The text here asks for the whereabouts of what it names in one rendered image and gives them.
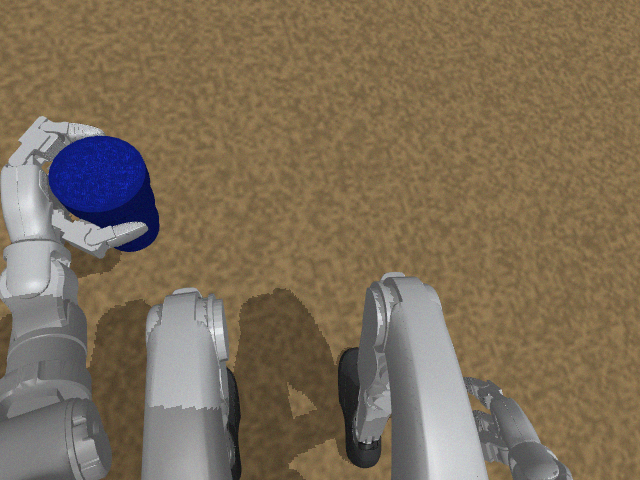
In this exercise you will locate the right robot hand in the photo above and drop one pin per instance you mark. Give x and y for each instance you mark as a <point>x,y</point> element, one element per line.
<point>506,427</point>

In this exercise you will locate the left robot arm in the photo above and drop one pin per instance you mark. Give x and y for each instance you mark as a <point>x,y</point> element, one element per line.
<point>50,429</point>

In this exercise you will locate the left robot hand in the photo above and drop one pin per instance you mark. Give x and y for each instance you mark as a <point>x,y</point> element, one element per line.
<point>30,209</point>

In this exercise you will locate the left robot foot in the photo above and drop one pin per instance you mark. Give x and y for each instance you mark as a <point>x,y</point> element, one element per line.
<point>233,425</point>

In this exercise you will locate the right robot foot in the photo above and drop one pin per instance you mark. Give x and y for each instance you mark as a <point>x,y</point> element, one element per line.
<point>360,454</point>

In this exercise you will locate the right robot arm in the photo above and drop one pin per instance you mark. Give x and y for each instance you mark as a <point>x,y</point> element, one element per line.
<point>535,461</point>

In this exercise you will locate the cup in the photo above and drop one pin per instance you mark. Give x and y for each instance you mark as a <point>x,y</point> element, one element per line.
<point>104,180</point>

